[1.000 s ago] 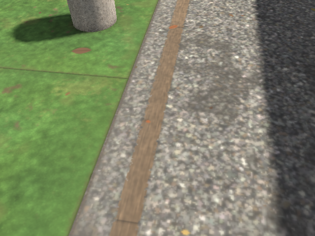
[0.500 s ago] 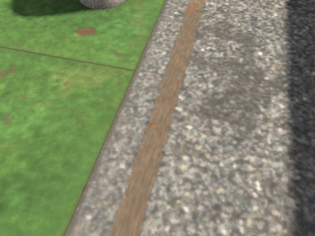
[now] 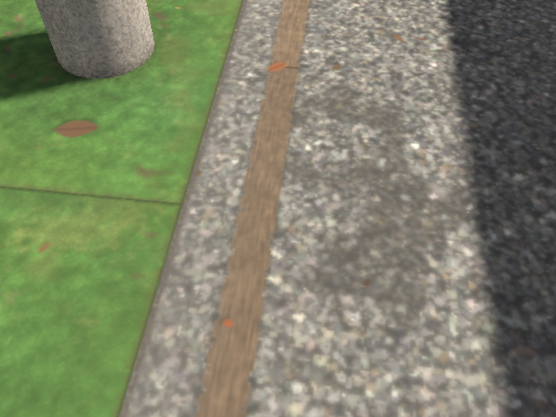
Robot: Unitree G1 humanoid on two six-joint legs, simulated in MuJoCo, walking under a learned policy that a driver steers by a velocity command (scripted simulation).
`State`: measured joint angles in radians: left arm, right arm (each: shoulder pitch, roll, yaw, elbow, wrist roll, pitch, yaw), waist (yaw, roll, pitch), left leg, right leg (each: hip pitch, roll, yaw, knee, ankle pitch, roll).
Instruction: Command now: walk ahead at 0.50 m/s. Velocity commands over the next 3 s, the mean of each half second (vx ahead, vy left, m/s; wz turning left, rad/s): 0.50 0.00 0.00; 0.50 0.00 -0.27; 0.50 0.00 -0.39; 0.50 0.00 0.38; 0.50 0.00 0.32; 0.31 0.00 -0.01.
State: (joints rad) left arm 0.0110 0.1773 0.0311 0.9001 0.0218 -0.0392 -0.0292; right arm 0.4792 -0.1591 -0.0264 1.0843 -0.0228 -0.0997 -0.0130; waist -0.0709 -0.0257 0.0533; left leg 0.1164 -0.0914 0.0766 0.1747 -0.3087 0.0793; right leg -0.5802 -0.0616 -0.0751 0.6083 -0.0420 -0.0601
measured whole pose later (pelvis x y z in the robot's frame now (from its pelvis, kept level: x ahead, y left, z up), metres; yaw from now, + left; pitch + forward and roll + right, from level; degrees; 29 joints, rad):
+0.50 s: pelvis +0.28 -0.02 +0.01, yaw +0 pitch +1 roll -1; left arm 0.46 0.16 0.03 1.08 0.02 -0.10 0.00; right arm 0.05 -0.19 -0.04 0.90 -0.02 -0.04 0.03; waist 0.06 0.04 0.04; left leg -0.61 0.09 0.05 0.67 -0.03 0.04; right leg 0.07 0.08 -0.09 0.18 -0.26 -0.08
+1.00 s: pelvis +0.55 +0.01 +0.01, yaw -10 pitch +0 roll +1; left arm 0.14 0.20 0.06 0.92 0.03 -0.01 -0.04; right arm 0.41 -0.17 -0.05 1.03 -0.02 -0.11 -0.02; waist -0.02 -0.04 0.04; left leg 0.03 -0.04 0.26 0.23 -0.27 0.06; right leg -0.65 -0.09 -0.05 0.82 -0.01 -0.07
